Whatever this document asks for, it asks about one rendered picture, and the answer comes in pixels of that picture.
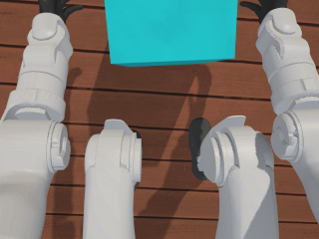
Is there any robot right hand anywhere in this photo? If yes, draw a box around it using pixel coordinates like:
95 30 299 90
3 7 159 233
239 0 288 25

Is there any right robot upper arm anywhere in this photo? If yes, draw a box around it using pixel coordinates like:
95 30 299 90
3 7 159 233
270 108 319 224

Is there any right robot forearm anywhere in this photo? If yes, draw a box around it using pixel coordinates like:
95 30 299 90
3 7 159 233
255 7 319 115

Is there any robot left hand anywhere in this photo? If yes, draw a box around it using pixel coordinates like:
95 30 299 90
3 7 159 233
38 0 84 25

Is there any left robot forearm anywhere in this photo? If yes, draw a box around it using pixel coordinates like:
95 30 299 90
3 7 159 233
0 12 74 124

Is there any carton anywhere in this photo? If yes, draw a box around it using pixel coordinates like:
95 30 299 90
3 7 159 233
104 0 238 67

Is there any left robot upper arm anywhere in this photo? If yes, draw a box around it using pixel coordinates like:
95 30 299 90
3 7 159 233
0 119 71 239

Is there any robot right thigh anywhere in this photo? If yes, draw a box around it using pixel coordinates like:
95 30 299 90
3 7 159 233
204 125 279 239

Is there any right robot foot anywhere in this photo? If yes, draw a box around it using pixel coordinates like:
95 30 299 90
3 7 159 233
188 118 211 180

